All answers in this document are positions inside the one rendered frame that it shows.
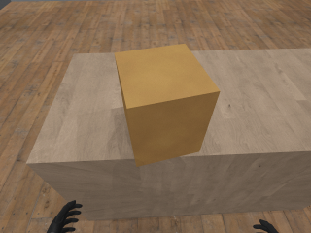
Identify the robot left hand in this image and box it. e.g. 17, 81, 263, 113
47, 200, 83, 233

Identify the robot right hand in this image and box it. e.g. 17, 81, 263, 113
253, 219, 279, 233

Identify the carton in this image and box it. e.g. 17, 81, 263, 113
114, 44, 220, 167

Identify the pedestal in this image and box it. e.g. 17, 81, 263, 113
26, 48, 311, 221

